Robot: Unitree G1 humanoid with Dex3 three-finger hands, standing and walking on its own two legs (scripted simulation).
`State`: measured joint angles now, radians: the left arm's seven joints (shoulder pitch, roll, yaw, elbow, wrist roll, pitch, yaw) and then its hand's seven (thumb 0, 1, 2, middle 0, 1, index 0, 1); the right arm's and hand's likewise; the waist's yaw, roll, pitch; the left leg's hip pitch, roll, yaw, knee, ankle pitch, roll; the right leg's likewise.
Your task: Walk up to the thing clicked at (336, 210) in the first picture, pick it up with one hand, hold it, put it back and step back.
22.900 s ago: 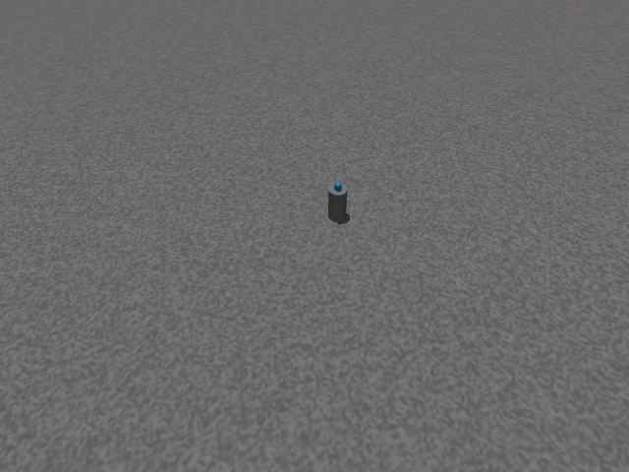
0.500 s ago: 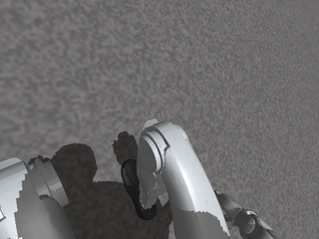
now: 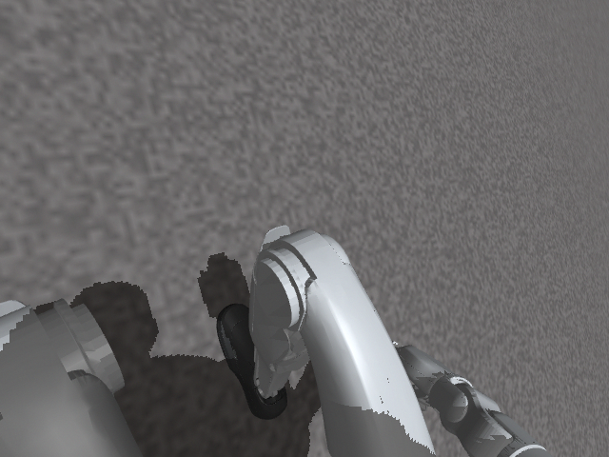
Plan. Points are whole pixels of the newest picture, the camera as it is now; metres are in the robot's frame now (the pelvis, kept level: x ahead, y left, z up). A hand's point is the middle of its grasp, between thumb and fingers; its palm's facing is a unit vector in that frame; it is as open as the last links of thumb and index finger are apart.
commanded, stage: loosen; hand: left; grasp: from the side
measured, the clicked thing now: out of the picture +0.47 +0.36 -0.20
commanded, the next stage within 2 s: open in 0.16 s
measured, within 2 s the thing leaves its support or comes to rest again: rests again in 1.04 s
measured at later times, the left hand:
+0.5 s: hand out of the picture +0.47 +0.36 -0.16, palm faces +0.52 -0.86 -0.03, open 13.2 cm
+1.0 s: hand out of the picture +0.48 +0.40 -0.12, palm faces +0.59 -0.81 +0.00, open 17.4 cm
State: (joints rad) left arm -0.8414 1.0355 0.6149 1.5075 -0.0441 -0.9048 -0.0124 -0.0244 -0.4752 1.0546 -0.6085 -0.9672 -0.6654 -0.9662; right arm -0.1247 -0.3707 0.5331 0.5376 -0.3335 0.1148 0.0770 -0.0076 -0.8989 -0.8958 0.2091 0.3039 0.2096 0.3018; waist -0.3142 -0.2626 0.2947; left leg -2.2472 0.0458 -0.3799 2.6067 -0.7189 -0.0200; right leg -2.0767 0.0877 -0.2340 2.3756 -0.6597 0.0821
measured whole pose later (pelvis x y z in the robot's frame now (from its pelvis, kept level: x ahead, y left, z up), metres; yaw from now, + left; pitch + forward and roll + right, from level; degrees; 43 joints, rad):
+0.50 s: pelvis +0.00 +0.00 +0.00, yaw +0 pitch +17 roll -18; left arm -0.87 1.05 0.57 1.54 -0.04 -0.95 0.00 -0.02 -0.45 0.44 -0.57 -0.59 -0.60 -0.57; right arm -0.16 -0.36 0.55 0.52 -0.33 0.13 0.08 -0.01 -0.91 -0.89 0.21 0.30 0.21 0.30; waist -0.32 -0.26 0.29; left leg -2.25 0.05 -0.38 2.61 -0.71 0.00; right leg -2.06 0.09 -0.24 2.36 -0.65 0.08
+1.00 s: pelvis +0.00 +0.00 +0.01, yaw +0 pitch +17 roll -18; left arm -0.89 1.11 0.71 1.42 -0.03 -0.87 -0.06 -0.02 -0.61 0.08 -0.10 -0.12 -0.11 -0.11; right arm -0.12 -0.36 0.54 0.51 -0.31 0.16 0.06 -0.01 -0.89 -0.89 0.21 0.30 0.21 0.30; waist -0.31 -0.27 0.28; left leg -2.24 0.06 -0.38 2.59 -0.71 -0.01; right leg -2.07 0.09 -0.24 2.35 -0.64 0.08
